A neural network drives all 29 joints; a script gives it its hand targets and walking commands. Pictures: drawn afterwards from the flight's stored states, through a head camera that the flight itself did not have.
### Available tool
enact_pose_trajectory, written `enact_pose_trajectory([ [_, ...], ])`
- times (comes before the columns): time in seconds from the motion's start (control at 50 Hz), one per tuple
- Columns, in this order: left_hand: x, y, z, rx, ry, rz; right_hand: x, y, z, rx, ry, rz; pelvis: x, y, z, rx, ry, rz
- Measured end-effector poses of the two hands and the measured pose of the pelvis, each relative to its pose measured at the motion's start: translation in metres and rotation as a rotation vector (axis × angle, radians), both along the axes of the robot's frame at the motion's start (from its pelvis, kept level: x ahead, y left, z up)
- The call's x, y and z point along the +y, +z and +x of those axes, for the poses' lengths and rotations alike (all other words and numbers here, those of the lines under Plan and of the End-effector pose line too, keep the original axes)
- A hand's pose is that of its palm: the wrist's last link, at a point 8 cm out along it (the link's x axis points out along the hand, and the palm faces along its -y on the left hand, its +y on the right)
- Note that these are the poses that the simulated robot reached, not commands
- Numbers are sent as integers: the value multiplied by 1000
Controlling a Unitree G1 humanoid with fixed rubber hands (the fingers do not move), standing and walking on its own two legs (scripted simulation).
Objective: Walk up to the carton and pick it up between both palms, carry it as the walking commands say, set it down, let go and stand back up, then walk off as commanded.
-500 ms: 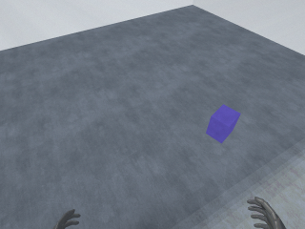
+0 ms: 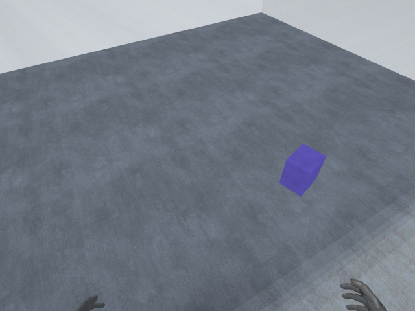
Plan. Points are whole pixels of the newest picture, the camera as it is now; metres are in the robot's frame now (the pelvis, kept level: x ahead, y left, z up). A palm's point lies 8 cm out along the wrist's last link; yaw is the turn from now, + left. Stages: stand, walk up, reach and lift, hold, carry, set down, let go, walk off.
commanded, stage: stand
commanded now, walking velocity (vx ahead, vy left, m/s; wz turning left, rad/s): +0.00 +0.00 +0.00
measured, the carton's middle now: (301, 170) +0.98 -0.48 -0.65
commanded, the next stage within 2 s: walk up in 1.20 s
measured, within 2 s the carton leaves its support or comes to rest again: neither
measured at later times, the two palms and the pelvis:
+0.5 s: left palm out of the picture +0.08 +0.30 -0.10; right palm out of the picture +0.12 -0.28 -0.08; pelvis -0.01 +0.00 +0.00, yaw +0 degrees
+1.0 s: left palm out of the picture +0.06 +0.30 -0.10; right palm out of the picture +0.11 -0.28 -0.08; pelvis -0.01 +0.00 +0.01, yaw +0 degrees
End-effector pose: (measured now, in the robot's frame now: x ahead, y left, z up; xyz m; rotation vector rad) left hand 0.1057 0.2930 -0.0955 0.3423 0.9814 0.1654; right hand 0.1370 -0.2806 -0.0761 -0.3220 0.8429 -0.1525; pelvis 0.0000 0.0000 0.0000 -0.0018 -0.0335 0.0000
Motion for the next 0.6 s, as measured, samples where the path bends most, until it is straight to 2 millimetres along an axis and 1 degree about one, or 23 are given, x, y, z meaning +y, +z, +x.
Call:
enact_pose_trajectory([
  [0.32, 4, -4, -16, 35, 15, 3, -2, -6, -14, 35, -16, -1, 0, 0, -6, -8, 0, 0],
  [0.6, 6, -6, -28, 70, 27, 2, -3, -7, -21, 59, -24, -2, 2, 2, -10, -5, 0, -2],
])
